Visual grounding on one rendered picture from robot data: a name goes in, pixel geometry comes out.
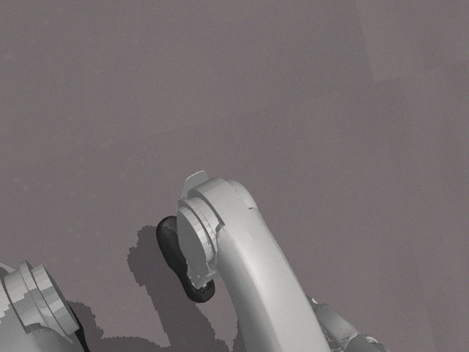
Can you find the right robot arm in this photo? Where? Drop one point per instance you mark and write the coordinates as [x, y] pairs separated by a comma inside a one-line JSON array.
[[365, 343]]

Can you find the right robot foot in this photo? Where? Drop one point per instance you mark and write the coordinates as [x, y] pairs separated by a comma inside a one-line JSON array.
[[166, 234]]

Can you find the right robot hand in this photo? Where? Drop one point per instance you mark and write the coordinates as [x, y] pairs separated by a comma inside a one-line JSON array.
[[337, 327]]

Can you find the left robot foot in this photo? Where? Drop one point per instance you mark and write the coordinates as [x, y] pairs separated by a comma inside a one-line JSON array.
[[80, 334]]

